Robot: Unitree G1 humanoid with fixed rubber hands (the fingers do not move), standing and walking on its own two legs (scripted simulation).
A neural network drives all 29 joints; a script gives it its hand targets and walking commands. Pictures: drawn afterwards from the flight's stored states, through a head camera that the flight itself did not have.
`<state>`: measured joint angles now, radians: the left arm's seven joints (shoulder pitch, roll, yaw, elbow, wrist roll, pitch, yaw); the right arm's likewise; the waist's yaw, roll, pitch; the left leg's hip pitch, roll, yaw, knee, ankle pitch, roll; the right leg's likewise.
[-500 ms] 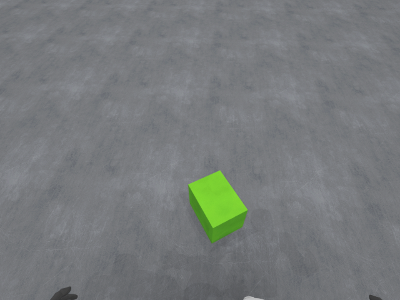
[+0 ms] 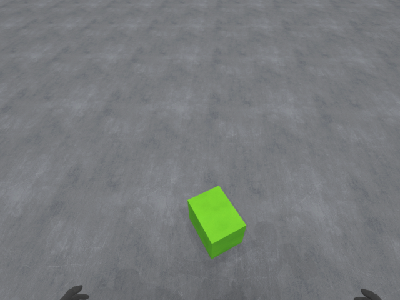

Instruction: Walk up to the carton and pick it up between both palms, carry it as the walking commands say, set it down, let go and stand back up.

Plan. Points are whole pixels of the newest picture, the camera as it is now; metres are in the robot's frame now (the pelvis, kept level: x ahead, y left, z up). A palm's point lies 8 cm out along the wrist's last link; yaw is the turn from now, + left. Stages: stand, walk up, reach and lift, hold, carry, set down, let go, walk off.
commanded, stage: walk up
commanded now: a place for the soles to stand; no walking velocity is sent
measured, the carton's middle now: (215, 221) +0.62 -0.02 -0.68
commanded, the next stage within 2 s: none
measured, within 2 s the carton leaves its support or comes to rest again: neither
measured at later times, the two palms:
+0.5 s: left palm out of the picture +0.12 +0.23 -0.10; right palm out of the picture +0.22 -0.47 -0.08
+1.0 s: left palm (172, 290) +0.19 +0.09 -0.12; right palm out of the picture +0.42 -0.56 -0.12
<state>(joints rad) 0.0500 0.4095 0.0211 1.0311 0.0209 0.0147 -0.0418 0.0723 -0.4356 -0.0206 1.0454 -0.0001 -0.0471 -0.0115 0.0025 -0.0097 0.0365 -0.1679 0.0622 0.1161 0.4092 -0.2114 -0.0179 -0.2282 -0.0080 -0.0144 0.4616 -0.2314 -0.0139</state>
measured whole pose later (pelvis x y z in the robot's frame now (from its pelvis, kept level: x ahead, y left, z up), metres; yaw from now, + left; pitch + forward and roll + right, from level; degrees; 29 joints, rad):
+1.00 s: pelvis +0.20 -0.26 -0.05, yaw +23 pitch -1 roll +1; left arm 0.17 0.44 0.09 0.74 0.01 0.01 -0.02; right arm 0.28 -0.52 -0.06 0.79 -0.01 -0.05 -0.06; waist 0.01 -0.01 0.10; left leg -0.54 -0.01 -0.03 1.12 -0.55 0.02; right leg -0.48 -0.11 -0.08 0.91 -0.41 0.00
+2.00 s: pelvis +0.21 -0.24 +0.00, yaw +31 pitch -1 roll +0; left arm 0.04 0.42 0.00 1.08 0.01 -0.03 -0.01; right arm 0.02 -0.41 0.00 1.10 0.00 -0.02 0.01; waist 0.02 -0.01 0.03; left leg -0.19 0.01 -0.03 0.41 -0.20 -0.01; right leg -0.17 -0.07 -0.09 0.38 -0.18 0.03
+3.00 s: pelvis +0.22 -0.25 -0.01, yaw +28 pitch +2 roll +0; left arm 0.07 0.33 0.18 0.58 0.09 0.21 -0.06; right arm 0.06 -0.32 -0.16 0.59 -0.10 0.22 0.06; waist 0.02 -0.02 0.15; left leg -0.30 0.04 0.01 0.55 -0.29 -0.03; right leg -0.31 -0.05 -0.05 0.55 -0.27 0.02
